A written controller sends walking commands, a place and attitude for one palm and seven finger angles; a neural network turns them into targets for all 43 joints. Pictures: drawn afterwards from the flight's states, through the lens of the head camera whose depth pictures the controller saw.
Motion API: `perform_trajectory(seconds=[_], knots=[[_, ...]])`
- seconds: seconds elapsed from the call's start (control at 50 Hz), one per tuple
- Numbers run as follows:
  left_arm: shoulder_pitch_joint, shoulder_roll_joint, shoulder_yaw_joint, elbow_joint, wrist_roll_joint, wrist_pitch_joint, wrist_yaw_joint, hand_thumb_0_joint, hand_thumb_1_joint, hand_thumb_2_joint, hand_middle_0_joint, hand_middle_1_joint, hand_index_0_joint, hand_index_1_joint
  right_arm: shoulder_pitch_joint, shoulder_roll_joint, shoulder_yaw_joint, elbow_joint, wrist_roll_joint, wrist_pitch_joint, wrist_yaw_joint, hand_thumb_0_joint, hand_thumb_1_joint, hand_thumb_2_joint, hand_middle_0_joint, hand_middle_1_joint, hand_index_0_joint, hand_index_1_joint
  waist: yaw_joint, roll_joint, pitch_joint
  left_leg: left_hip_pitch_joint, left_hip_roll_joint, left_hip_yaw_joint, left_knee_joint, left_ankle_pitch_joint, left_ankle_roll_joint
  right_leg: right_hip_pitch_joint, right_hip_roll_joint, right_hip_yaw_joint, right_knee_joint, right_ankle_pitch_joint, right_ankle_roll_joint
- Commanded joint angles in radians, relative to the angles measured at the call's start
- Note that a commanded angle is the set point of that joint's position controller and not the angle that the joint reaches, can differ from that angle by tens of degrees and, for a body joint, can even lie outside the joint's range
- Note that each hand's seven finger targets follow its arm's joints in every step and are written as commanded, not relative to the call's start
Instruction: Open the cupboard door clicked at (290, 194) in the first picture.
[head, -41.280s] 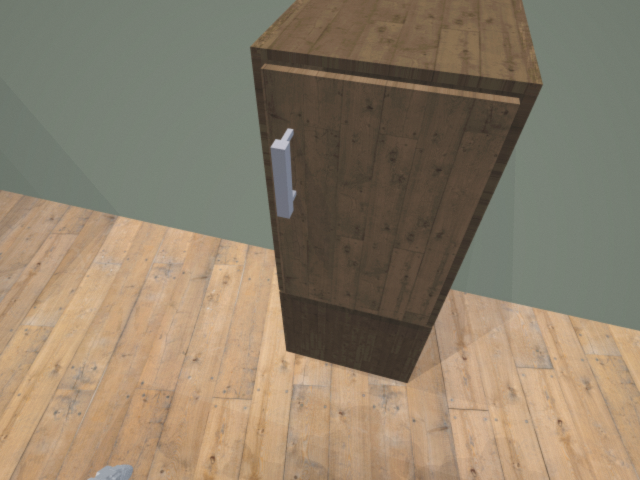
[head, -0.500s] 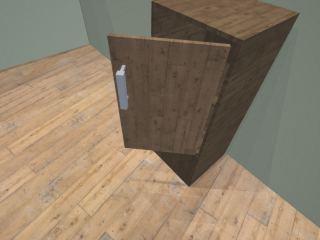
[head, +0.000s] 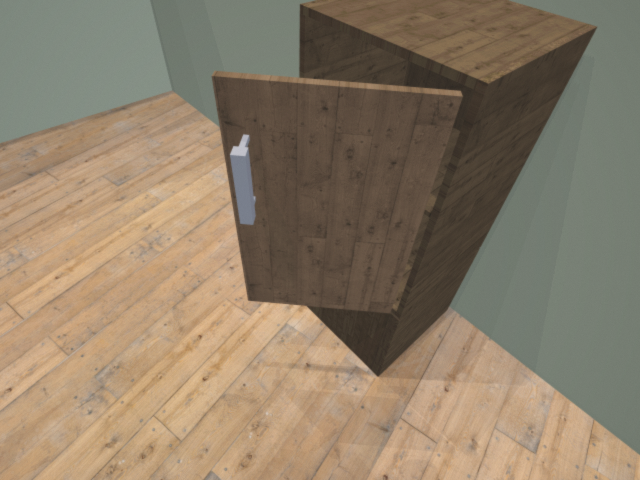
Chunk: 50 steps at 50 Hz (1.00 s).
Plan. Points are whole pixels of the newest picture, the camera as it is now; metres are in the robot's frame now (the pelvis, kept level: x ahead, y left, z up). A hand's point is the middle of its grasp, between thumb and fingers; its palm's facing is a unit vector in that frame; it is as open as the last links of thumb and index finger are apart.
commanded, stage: raise the hand with hooked fingers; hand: left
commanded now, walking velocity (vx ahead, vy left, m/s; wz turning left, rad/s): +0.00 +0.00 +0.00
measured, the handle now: (246, 180) +0.57 +0.17 +0.04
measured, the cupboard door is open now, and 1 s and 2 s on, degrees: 43 43 43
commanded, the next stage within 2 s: none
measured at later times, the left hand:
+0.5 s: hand (200, 451) +0.17 +0.16 -0.05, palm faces +0.02 -1.00 +0.01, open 8.7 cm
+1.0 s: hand (159, 395) +0.21 +0.21 +0.00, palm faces +0.01 -1.00 -0.06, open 11.7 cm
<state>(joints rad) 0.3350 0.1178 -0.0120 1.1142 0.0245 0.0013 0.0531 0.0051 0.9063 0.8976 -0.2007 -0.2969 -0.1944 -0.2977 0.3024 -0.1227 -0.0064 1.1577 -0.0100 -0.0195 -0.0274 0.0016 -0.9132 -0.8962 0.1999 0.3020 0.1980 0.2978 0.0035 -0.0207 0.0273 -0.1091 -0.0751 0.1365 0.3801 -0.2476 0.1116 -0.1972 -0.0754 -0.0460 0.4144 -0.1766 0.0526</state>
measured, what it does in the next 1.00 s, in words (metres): lowers itself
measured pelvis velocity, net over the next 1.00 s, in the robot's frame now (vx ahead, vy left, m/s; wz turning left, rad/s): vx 0.00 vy -0.04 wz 0.09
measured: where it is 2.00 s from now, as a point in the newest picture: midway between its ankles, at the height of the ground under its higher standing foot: outside the picture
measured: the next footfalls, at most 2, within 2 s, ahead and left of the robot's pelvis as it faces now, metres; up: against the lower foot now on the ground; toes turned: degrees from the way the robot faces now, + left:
none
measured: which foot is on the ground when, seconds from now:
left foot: down 0.00-1.00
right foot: down 0.00-1.00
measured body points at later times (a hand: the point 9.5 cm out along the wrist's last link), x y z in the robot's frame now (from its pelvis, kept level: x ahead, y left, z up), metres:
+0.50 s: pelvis +0.00 -0.04 -0.07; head +0.03 -0.02 +0.38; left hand +0.16 +0.21 -0.05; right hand +0.24 -0.29 -0.08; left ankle -0.02 +0.04 -0.74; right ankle +0.03 -0.12 -0.74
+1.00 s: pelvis +0.00 -0.04 -0.05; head +0.07 -0.04 +0.39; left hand +0.21 +0.26 +0.01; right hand +0.17 -0.28 -0.14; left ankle -0.02 +0.04 -0.74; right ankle +0.03 -0.12 -0.74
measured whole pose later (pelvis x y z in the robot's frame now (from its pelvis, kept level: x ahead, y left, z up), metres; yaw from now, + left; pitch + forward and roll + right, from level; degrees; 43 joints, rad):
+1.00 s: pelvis +0.00 -0.04 -0.05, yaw +5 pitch +12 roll -2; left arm 0.28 0.34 0.34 0.15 -0.39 -0.35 -0.50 0.01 0.00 0.51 -0.27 -0.87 -0.26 -0.88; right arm 0.30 -0.28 0.02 0.57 0.04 -0.24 -0.03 0.01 -0.91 -0.90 0.20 0.30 0.20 0.30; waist -0.02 0.03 -0.10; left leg -0.68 -0.01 0.03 0.95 -0.48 0.05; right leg -0.70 0.04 -0.11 0.89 -0.41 -0.06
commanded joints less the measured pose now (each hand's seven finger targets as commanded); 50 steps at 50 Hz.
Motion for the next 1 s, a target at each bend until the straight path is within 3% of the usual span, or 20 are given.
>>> perform_trajectory(seconds=[0.0,0.02,0.04,0.06,0.08,0.1,0.12,0.18,0.2,0.22,0.26,0.28,0.34,0.4,0.44,0.5,0.6,0.72,0.8,0.98], knots=[[0.079,0.069,0.018,-0.016,-0.004,-0.010,0.003,0.000,0.900,0.900,-0.200,-0.300,-0.200,-0.300,0.073,-0.108,-0.018,-0.024,0.005,-0.013,-0.012,0.000,-0.900,-0.900,0.200,0.300,0.200,0.300,0.000,0.015,0.068,-0.083,0.207,-0.188,-0.134,0.143,-0.084,0.012,-0.043,0.046,-0.020,0.084,-0.051],[0.077,0.069,0.018,-0.016,-0.005,-0.010,0.003,0.000,0.900,0.900,-0.200,-0.300,-0.200,-0.300,0.076,-0.106,-0.017,-0.021,0.005,-0.013,-0.012,0.000,-0.900,-0.900,0.200,0.300,0.200,0.300,0.000,0.017,0.070,-0.086,0.205,-0.188,-0.133,0.148,-0.084,0.015,-0.045,0.049,-0.020,0.084,-0.052],[0.067,0.115,0.001,0.011,0.005,-0.019,0.032,0.000,0.900,0.900,-0.200,-0.300,-0.200,-0.300,0.025,-0.156,0.002,-0.108,0.015,-0.023,-0.001,0.000,-0.900,-0.900,0.200,0.300,0.200,0.300,0.001,0.034,0.102,-0.155,0.238,-0.182,0.007,0.514,-0.113,-0.033,-0.044,0.037,0.040,0.096,-0.054],[-0.642,0.299,0.090,-1.557,-0.178,-0.224,0.023,0.000,0.877,0.890,-0.202,-0.315,-0.202,-0.315,0.061,-0.315,-0.022,-0.479,0.047,-0.166,-0.033,0.000,-0.900,-0.900,0.200,0.300,0.200,0.300,-0.130,0.229,-0.410,0.203,0.161,-0.285,-0.061,0.428,-0.201,-0.051,0.077,-0.017,0.159,0.026,-0.038],[-0.298,0.264,0.077,-1.346,-0.112,-0.164,0.068,0.000,0.853,0.880,-0.203,-0.330,-0.203,-0.330,-0.052,-0.253,0.016,-0.418,0.051,-0.273,-0.049,0.000,-0.900,-0.900,0.200,0.300,0.200,0.300,-0.033,0.330,-0.384,0.156,0.220,-0.295,-0.129,0.366,-0.228,-0.168,0.059,0.006,0.288,-0.203,-0.076],[-0.007,0.079,-0.018,-1.160,-0.125,-0.030,0.100,0.000,0.830,0.870,-0.205,-0.345,-0.205,-0.345,-0.040,-0.188,-0.001,-0.418,0.065,-0.303,-0.034,0.000,-0.900,-0.900,0.200,0.300,0.200,0.300,-0.037,0.251,-0.165,-0.040,0.199,-0.292,-0.167,0.151,-0.255,-0.240,0.057,-0.022,0.333,-0.224,-0.068],[0.024,-0.040,-0.104,-1.139,-0.172,-0.007,0.092,0.000,0.807,0.860,-0.207,-0.360,-0.207,-0.360,-0.009,-0.191,-0.012,-0.394,0.083,-0.326,-0.029,0.000,-0.900,-0.900,0.200,0.300,0.200,0.300,-0.049,0.149,-0.042,-0.108,0.159,-0.256,-0.119,0.024,-0.211,-0.253,0.054,-0.020,0.306,-0.161,-0.062],[0.001,0.057,-0.031,-1.181,-0.200,-0.131,0.042,0.000,0.737,0.830,-0.212,-0.405,-0.212,-0.405,-0.043,-0.273,-0.028,-0.502,0.051,-0.374,-0.028,0.000,-0.900,-0.900,0.200,0.300,0.200,0.300,-0.079,-0.103,-0.021,-0.261,0.106,-0.244,0.103,-0.081,-0.128,-0.255,0.066,-0.042,0.127,-0.169,-0.070],[0.022,0.084,0.014,-1.115,-0.199,-0.179,0.009,0.000,0.713,0.820,-0.213,-0.420,-0.213,-0.420,-0.035,-0.286,-0.039,-0.524,0.041,-0.378,-0.012,0.000,-0.900,-0.900,0.200,0.300,0.200,0.300,-0.080,-0.094,-0.038,-0.291,0.088,-0.236,0.169,-0.044,-0.131,-0.289,0.064,-0.038,0.140,-0.168,-0.077],[0.079,0.079,0.045,-1.073,-0.204,-0.240,-0.035,0.000,0.690,0.810,-0.215,-0.435,-0.215,-0.435,-0.047,-0.282,-0.046,-0.552,0.028,-0.372,0.001,0.000,-0.900,-0.900,0.200,0.300,0.200,0.300,-0.055,-0.112,-0.064,-0.334,0.088,-0.243,0.214,-0.039,-0.143,-0.342,0.069,-0.042,0.195,-0.183,-0.083],[0.241,0.040,0.084,-0.923,-0.245,-0.380,-0.163,0.000,0.643,0.790,-0.218,-0.465,-0.218,-0.465,-0.101,-0.272,-0.069,-0.615,0.029,-0.353,0.016,0.000,-0.900,-0.900,0.200,0.300,0.200,0.300,-0.003,-0.355,-0.060,-0.528,0.067,-0.190,0.323,-0.130,-0.133,-0.415,0.072,-0.031,0.266,-0.330,-0.082],[0.286,0.075,0.135,-0.924,-0.264,-0.456,-0.235,0.000,0.620,0.780,-0.220,-0.480,-0.220,-0.480,-0.129,-0.273,-0.081,-0.652,0.029,-0.345,0.026,0.000,-0.900,-0.900,0.200,0.300,0.200,0.300,0.021,-0.340,-0.097,-0.591,0.047,-0.156,0.377,-0.138,-0.128,-0.403,0.066,-0.004,0.290,-0.344,-0.087],[0.258,0.260,0.298,-0.965,-0.276,-0.600,-0.428,0.000,0.550,0.750,-0.225,-0.525,-0.225,-0.525,-0.174,-0.289,-0.097,-0.765,0.037,-0.311,0.054,0.000,-0.900,-0.900,0.200,0.300,0.200,0.300,0.052,-0.026,-0.174,-0.629,0.021,-0.122,0.470,-0.083,-0.125,-0.373,0.053,0.057,0.389,-0.240,-0.116],[0.179,0.288,0.344,-1.113,-0.332,-0.550,-0.456,0.000,0.480,0.720,-0.230,-0.570,-0.230,-0.570,-0.171,-0.276,-0.088,-0.831,0.042,-0.270,0.043,0.000,-0.900,-0.900,0.200,0.300,0.200,0.300,0.071,0.072,-0.282,-0.626,0.028,-0.131,0.487,-0.026,-0.115,-0.369,0.073,0.061,0.459,-0.164,-0.111],[0.112,0.289,0.364,-1.249,-0.370,-0.525,-0.437,0.000,0.433,0.700,-0.233,-0.600,-0.233,-0.600,-0.145,-0.257,-0.084,-0.851,0.045,-0.253,0.029,0.000,-0.900,-0.900,0.200,0.300,0.200,0.300,0.043,0.119,-0.346,-0.594,0.041,-0.133,0.523,0.025,-0.100,-0.353,0.076,0.082,0.456,-0.084,-0.097],[-0.046,0.292,0.324,-1.416,-0.374,-0.556,-0.421,0.000,0.363,0.670,-0.238,-0.645,-0.238,-0.645,-0.086,-0.250,-0.067,-0.826,0.033,-0.246,0.009,0.000,-0.900,-0.900,0.200,0.300,0.200,0.300,-0.037,0.107,-0.356,-0.579,0.063,-0.168,0.584,0.081,-0.087,-0.369,0.084,0.107,0.468,0.047,-0.074],[-0.132,0.305,0.277,-1.281,-0.375,-0.543,-0.514,0.000,0.247,0.620,-0.247,-0.720,-0.247,-0.720,-0.084,-0.274,-0.041,-0.757,0.045,-0.267,-0.018,0.000,-0.900,-0.900,0.200,0.300,0.200,0.300,-0.090,0.103,-0.280,-0.619,0.077,-0.185,0.631,0.022,-0.075,-0.425,0.088,0.126,0.426,-0.025,-0.062],[-0.086,0.418,0.428,-1.195,-0.431,-0.396,-0.595,0.000,0.107,0.560,-0.257,-0.810,-0.257,-0.810,-0.105,-0.279,-0.028,-0.768,0.061,-0.269,-0.027,0.000,-0.900,-0.900,0.200,0.300,0.200,0.300,-0.010,0.062,-0.436,-0.593,0.070,-0.183,0.566,0.088,-0.074,-0.215,0.052,0.149,0.373,0.070,-0.036],[-0.039,0.419,0.478,-1.165,-0.459,-0.383,-0.566,0.000,0.013,0.520,-0.263,-0.870,-0.263,-0.870,-0.120,-0.264,-0.024,-0.776,0.057,-0.275,-0.021,0.000,-0.900,-0.900,0.200,0.300,0.200,0.300,0.024,0.009,-0.400,-0.597,0.070,-0.189,0.516,0.110,-0.083,-0.173,0.046,0.141,0.361,0.123,-0.030],[-0.109,0.415,0.449,-1.149,-0.447,-0.416,-0.557,0.000,-0.197,0.430,-0.278,-1.005,-0.278,-1.005,-0.075,-0.288,-0.033,-0.767,0.063,-0.305,-0.021,0.000,-0.900,-0.900,0.200,0.300,0.200,0.300,0.003,0.035,-0.347,-0.512,0.067,-0.174,0.432,0.072,-0.075,-0.252,0.066,0.074,0.326,-0.042,-0.060]])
